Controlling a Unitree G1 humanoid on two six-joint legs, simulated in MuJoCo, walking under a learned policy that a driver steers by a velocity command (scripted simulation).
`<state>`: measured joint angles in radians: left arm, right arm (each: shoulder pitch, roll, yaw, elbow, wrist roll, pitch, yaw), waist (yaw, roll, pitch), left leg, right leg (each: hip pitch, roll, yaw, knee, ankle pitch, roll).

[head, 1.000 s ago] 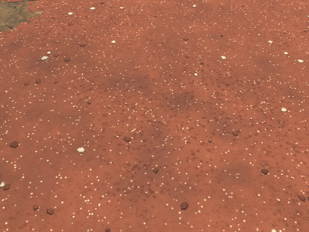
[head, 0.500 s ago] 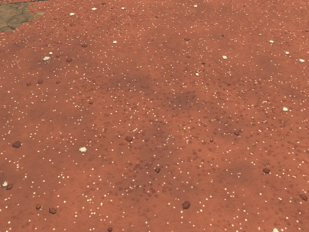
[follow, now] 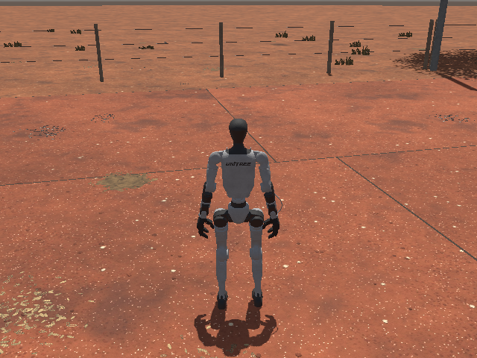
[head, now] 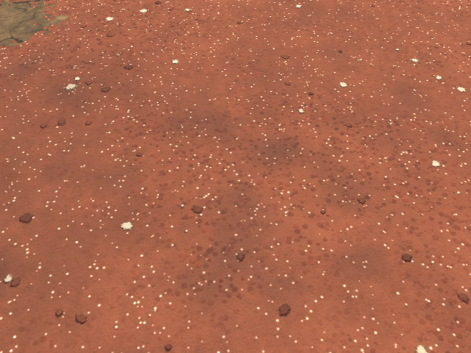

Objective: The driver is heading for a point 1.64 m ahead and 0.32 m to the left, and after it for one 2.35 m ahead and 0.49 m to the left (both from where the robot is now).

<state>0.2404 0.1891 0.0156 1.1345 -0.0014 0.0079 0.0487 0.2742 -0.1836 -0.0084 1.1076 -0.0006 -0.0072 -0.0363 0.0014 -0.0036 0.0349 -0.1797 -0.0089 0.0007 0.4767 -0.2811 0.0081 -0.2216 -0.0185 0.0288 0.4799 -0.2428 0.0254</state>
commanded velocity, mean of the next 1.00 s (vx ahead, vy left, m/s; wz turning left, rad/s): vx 0.19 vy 0.00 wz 0.03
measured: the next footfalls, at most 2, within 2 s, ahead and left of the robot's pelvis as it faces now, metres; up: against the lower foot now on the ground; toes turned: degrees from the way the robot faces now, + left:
left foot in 1.12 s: +0.45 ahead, +0.09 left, +0.00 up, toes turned +9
right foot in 1.60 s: +0.62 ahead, -0.06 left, +0.00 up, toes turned +23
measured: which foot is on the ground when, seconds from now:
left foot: down 0.00-0.66, up 0.68-1.00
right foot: down 0.00-1.00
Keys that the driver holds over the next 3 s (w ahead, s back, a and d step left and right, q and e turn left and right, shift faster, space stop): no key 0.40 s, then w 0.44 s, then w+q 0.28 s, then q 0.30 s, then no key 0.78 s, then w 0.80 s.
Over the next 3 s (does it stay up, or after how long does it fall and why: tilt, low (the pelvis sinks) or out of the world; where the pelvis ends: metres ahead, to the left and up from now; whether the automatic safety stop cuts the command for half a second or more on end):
stays up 0.79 0.16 -0.02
